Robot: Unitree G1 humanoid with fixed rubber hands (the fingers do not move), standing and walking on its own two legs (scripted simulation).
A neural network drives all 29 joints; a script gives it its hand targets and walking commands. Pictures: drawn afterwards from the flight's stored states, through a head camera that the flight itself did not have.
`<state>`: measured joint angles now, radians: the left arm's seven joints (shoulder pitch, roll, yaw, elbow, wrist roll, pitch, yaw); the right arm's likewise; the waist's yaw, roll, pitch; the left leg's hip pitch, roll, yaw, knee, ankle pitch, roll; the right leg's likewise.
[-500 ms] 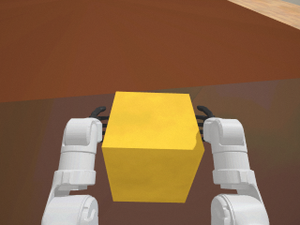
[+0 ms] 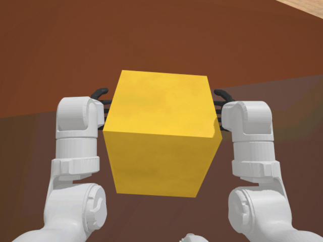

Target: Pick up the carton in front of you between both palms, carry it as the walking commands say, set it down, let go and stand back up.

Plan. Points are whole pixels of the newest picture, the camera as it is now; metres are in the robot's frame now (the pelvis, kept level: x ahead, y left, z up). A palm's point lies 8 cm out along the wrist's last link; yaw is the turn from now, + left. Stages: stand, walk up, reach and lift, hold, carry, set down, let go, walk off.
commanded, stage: carry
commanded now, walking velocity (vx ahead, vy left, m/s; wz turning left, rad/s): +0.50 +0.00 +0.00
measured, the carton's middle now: (160, 136) +0.37 -0.03 +0.10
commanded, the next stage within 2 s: none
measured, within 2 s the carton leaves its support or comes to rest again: neither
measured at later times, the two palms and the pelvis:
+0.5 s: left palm (108, 38) +0.68 +0.11 +0.23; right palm (199, 35) +0.69 -0.19 +0.22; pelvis +0.31 -0.04 +0.05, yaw -2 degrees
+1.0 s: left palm out of the picture +1.01 +0.07 +0.29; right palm out of the picture +1.02 -0.23 +0.29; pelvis +0.64 -0.08 +0.11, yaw -1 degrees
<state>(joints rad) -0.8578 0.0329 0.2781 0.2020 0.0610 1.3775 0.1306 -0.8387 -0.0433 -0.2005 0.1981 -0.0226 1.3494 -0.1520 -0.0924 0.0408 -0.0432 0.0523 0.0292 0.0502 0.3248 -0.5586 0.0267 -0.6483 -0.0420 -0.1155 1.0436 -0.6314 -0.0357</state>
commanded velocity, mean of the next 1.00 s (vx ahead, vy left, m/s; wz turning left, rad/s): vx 0.50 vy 0.00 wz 0.00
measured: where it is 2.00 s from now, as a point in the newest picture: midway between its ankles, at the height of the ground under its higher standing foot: (157, 103)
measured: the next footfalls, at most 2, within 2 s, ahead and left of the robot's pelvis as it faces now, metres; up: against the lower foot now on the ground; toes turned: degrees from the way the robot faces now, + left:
right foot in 0.06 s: +0.21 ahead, -0.11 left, +0.05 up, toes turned -9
left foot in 0.52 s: +0.55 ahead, +0.04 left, +0.10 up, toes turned +6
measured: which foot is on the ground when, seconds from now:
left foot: down 0.00-0.06, up 0.08-0.50, down 0.52-0.96, up 0.98-1.00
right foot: up 0.00-0.04, down 0.06-0.52, up 0.54-0.92, down 0.94-1.00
